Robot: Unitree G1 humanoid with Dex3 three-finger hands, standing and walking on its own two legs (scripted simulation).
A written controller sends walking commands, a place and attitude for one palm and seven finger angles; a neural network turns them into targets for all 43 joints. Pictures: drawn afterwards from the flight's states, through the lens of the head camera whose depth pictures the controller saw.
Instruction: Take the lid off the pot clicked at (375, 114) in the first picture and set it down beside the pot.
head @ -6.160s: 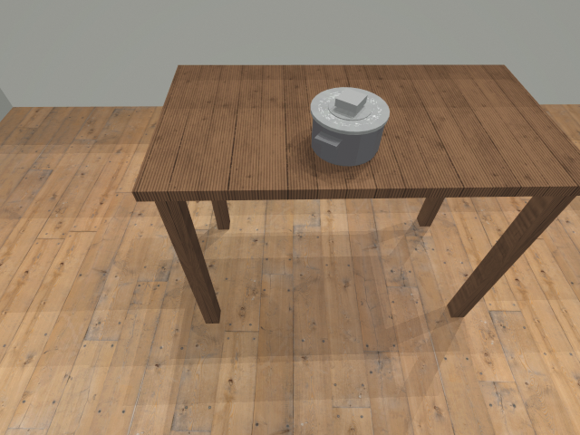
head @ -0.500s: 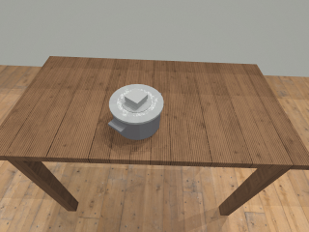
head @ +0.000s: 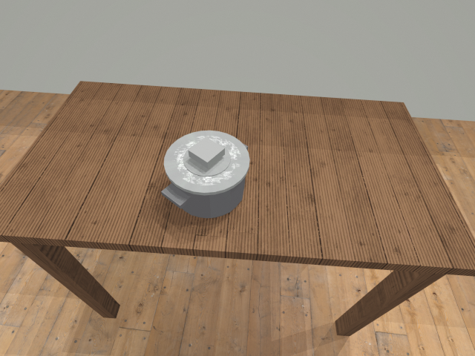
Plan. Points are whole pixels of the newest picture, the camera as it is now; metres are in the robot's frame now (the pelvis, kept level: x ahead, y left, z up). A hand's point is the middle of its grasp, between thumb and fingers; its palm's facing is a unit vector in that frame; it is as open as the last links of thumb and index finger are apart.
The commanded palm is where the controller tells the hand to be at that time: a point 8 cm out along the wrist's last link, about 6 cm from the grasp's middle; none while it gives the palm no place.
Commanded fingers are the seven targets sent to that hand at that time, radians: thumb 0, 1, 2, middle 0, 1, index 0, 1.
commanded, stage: come to a stop and stand still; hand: left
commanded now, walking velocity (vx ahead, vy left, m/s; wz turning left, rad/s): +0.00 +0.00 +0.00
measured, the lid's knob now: (206, 152) +0.46 +0.11 +0.07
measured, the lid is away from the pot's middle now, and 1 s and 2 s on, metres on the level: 0.00 0.00 0.00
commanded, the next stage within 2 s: look again from close up in 1.28 s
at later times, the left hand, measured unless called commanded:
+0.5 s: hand out of the picture +0.04 +0.18 -0.18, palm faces +0.02 -0.98 -0.18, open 7.3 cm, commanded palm none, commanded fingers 0.00 0.90 0.90 -0.20 -0.30 -0.20 -0.30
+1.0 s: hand out of the picture -0.02 +0.19 -0.18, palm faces +0.04 -0.99 -0.14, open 7.4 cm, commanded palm none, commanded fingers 0.00 0.90 0.90 -0.20 -0.30 -0.20 -0.30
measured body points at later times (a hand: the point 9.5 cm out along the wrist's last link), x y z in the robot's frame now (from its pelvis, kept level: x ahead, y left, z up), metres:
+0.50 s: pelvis +0.00 +0.01 +0.00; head +0.02 +0.03 +0.45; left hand +0.03 +0.23 -0.16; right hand +0.00 -0.21 -0.15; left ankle +0.04 +0.08 -0.73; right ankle -0.05 -0.09 -0.73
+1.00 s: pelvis +0.01 +0.03 +0.00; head +0.03 +0.06 +0.45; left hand -0.02 +0.24 -0.17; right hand +0.04 -0.20 -0.14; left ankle +0.04 +0.08 -0.73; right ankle -0.04 -0.09 -0.73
